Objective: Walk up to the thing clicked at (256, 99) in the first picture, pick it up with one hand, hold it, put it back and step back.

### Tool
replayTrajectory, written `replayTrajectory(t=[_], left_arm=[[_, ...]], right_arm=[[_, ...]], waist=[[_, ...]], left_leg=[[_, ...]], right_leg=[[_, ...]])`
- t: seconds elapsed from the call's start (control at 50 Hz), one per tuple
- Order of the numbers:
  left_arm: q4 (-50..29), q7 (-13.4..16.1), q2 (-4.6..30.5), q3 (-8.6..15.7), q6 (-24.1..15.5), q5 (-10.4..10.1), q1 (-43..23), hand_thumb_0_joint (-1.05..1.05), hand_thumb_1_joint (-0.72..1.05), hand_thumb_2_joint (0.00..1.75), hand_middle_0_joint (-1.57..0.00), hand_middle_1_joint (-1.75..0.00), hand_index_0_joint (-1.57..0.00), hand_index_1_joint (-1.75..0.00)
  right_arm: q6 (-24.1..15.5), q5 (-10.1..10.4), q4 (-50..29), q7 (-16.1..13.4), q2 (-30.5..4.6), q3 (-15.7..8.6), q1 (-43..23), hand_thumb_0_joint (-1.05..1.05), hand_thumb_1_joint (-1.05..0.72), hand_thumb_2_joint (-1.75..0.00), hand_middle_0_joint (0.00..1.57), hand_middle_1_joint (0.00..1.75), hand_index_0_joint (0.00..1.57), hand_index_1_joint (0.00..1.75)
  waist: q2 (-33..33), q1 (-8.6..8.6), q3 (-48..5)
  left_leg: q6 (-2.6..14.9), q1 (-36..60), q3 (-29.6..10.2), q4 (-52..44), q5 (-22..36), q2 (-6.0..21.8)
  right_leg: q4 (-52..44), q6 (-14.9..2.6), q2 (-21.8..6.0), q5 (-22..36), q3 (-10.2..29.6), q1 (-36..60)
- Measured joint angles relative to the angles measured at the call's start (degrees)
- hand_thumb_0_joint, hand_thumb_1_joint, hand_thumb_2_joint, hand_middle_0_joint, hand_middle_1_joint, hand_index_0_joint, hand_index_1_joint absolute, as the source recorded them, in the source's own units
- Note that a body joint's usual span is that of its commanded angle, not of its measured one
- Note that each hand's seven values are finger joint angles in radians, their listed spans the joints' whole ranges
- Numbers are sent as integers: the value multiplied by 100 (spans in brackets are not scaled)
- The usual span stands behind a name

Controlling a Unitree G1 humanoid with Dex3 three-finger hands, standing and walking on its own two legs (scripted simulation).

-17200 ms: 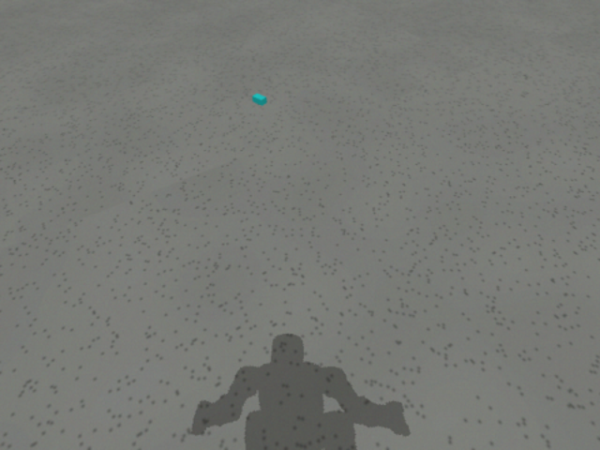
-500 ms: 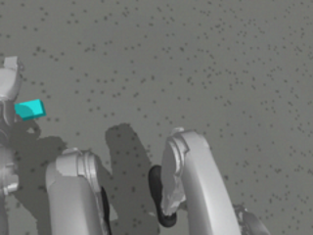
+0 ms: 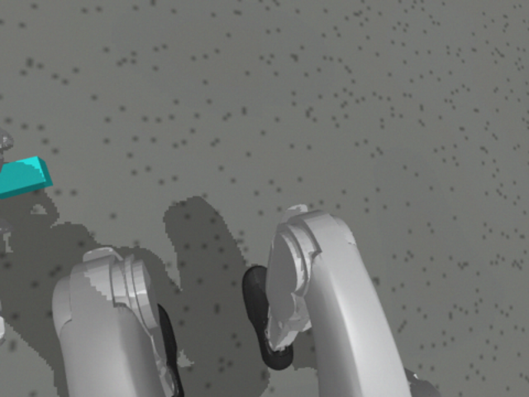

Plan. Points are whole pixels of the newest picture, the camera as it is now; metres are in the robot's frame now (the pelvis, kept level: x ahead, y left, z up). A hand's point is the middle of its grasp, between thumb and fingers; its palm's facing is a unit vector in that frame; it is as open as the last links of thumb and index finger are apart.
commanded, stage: rest palm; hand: left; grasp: from above
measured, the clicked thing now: (19, 177) +0.46 +0.32 -0.30
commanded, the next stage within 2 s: close in 1.00 s
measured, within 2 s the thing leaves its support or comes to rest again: neither
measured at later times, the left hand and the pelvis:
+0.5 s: hand (8, 169) +0.46 +0.31 -0.24, palm faces -0.44 -0.16 -0.88, open 14.3 cm; pelvis +0.01 +0.00 -0.01, yaw -2 degrees
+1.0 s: hand (13, 171) +0.46 +0.31 -0.26, palm faces -0.43 -0.16 -0.89, open 14.3 cm; pelvis +0.00 +0.01 -0.01, yaw -5 degrees
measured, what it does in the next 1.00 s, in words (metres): stands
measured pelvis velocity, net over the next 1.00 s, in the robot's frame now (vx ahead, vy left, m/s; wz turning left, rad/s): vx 0.00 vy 0.01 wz -0.09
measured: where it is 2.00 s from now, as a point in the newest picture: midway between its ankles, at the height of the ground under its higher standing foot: (219, 355)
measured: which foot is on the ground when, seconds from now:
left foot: down 0.00-1.00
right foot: down 0.00-1.00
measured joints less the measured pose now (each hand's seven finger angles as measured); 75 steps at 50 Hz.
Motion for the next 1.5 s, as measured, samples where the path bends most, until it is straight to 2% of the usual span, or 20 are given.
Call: replayTrajectory(t=[0.06, 0.12, 0.18, 0.24, 0.3, 0.4, 0.5, 0.64, 0.86, 0.98, 1.14, 1.5], left_arm=[[-244, 373, -76, -20, -133, 210, 191, 0, -46, 93, -17, -90, -16, -91], [-68, 747, -188, -151, -15, 330, 83, 0, -48, 96, -16, -89, -14, -91], [471, 958, -145, -156, 149, 544, -294, 0, -52, 99, -14, -89, -11, -91], [1027, 1061, 16, -145, 356, 595, -722, 0, -54, 101, -12, -90, -9, -92], [1276, 1017, 153, -133, 506, 579, -964, 0, -55, 102, -10, -91, -7, -94], [1301, 917, 305, 56, 560, 516, -957, 0, -54, 101, -9, -94, -7, -96], [1243, 923, 484, 278, 452, 427, -835, 0, -54, 100, -8, -96, -6, -98], [1309, 1048, 793, 373, 284, 399, -762, 0, -54, 99, -8, -97, -6, -98], [1477, 1162, 1006, 230, 238, 479, -786, 0, -54, 101, -8, -95, -6, -97], [1615, 1282, 1045, 151, 278, 537, -848, 0, -54, 101, -9, -94, -7, -96], [1683, 1377, 1093, 77, 360, 520, -934, 0, -52, 100, -11, -94, -8, -96], [1627, 1356, 1236, 25, 356, 344, -875, 0, -19, 76, -31, -84, -32, -83]], right_arm=[[-86, -94, 45, 11, 22, -89, -145, 0, -90, -89, 20, 30, 20, 30], [-192, -140, 90, 44, 30, -135, -342, 0, -90, -89, 20, 30, 20, 30], [-327, -188, 84, 109, 9, -66, -598, 0, -90, -90, 20, 30, 20, 30], [-463, -227, -18, 197, -5, 1, -771, 0, -90, -90, 20, 30, 20, 30], [-568, -225, -139, 275, -27, 74, -807, -1, -90, -90, 20, 30, 20, 30], [-586, -229, -225, 375, -20, 229, -649, -1, -90, -90, 20, 30, 20, 30], [-565, -271, -192, 444, -9, 459, -401, -1, -90, -90, 20, 30, 20, 30], [-574, -369, -111, 454, -44, 654, -137, 0, -90, -90, 20, 30, 20, 30], [-741, -455, -213, 495, -129, 804, -170, 0, -90, -90, 20, 30, 20, 30], [-857, -488, -312, 541, -156, 879, -366, 0, -90, -90, 20, 30, 20, 30], [-1009, -502, -400, 622, -183, 942, -571, 0, -90, -90, 20, 30, 20, 30], [-1086, -487, -467, 726, -234, 1119, -562, 0, -90, -90, 20, 30, 20, 30]], waist=[[-111, 66, -96], [-174, 63, -277], [-182, -43, -369], [-176, -197, -336], [-146, -323, -232], [-136, -452, 2], [-185, -521, 248], [-257, -589, 429], [-390, -676, 425], [-463, -683, 425], [-542, -679, 495], [-608, -694, 692]], left_leg=[[17, -9, 17, 66, -40, -4], [46, -15, 58, 100, -95, -7], [75, -43, 53, 138, -112, -23], [97, -96, 27, 197, -107, -31], [111, -159, -9, 249, -100, -36], [97, -162, -61, 290, -136, -18], [58, -121, -153, 335, -172, 9], [39, -133, -288, 425, -183, 46], [55, -92, -409, 497, -218, 57], [67, -70, -459, 514, -219, 54], [86, -70, -493, 541, -206, 51], [40, -1, -612, 550, -232, 52]], right_leg=[[62, 19, -5, -47, 13, 4], [103, 46, -8, -113, 47, 4], [124, 75, -18, -148, 40, 10], [153, 98, -21, -147, 14, -7], [173, 116, -21, -138, -20, -40], [184, 107, 4, -135, -63, -53], [183, 75, 40, -106, -141, -32], [177, 69, 94, -31, -252, -31], [136, 120, 141, -15, -347, 71], [109, 143, 156, -2, -387, 124], [97, 172, 168, 17, -413, 156], [41, 162, 202, 40, -501, 235]])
